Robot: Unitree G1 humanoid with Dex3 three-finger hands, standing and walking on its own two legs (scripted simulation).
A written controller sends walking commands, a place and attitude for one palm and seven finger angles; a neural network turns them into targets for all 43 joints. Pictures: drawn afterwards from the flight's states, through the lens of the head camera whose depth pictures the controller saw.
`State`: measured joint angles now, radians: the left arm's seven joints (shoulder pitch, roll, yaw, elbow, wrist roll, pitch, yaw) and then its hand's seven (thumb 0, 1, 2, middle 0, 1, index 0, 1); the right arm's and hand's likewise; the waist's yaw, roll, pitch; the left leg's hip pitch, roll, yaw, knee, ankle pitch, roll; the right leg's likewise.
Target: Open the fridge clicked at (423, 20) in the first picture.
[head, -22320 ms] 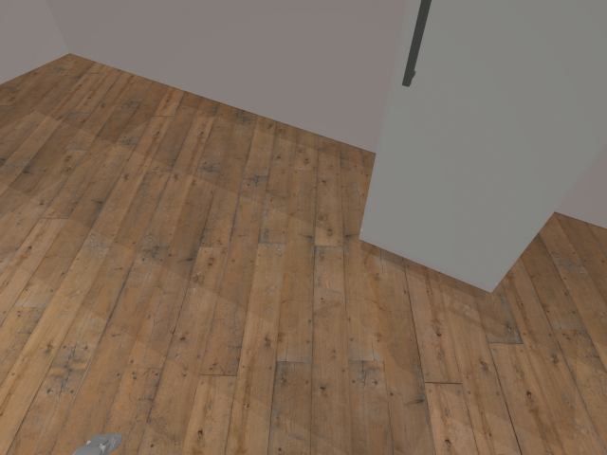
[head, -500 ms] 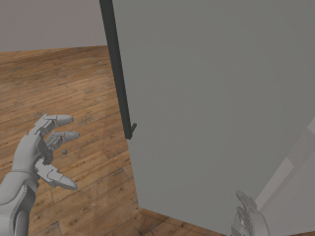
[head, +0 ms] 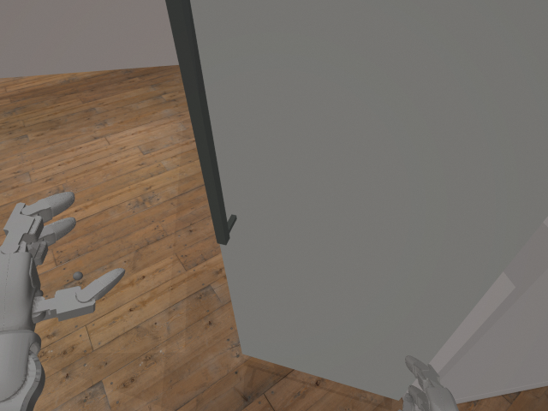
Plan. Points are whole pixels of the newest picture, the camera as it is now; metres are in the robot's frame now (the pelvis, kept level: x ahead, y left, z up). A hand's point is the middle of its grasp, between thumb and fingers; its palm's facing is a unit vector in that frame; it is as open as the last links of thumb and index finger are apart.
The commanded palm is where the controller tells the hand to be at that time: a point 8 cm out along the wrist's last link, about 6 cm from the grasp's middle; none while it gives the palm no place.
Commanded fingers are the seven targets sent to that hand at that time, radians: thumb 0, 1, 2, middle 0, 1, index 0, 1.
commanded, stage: draw the hand back to the body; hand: left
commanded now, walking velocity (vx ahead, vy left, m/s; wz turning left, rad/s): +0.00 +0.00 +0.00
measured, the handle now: (210, 128) +0.42 +0.15 +0.23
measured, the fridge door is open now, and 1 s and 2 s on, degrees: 65 65 65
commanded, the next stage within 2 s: step back with the hand held close in 0.62 s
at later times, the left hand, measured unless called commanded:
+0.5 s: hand (55, 283) +0.19 +0.28 +0.16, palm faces +0.50 -0.79 -0.36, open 7.5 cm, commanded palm +0.14 +0.31 +0.18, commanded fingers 0.00 0.90 0.90 -0.20 -0.30 -0.20 -0.30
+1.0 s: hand (68, 291) +0.19 +0.27 +0.15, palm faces +0.36 -0.81 -0.47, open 7.4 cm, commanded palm +0.12 +0.31 +0.18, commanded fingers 0.00 0.90 0.90 -0.20 -0.30 -0.20 -0.30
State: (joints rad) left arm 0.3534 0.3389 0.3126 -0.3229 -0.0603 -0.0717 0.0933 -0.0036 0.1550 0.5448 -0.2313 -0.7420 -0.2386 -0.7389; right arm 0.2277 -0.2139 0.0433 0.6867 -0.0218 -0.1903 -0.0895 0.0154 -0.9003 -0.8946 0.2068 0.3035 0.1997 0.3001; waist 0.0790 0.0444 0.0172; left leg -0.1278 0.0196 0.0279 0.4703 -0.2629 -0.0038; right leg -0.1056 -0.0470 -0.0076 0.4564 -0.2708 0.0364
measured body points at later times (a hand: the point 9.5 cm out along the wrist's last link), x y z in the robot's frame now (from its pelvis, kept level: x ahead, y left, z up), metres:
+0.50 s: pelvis +0.00 +0.00 +0.00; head -0.02 -0.01 +0.45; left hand +0.16 +0.32 +0.18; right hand +0.20 -0.21 -0.07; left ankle +0.00 +0.12 -0.74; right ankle -0.01 -0.14 -0.74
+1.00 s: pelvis -0.02 +0.01 +0.00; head -0.01 +0.01 +0.45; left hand +0.16 +0.31 +0.18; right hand +0.17 -0.23 -0.08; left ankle +0.00 +0.12 -0.74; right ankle -0.01 -0.14 -0.74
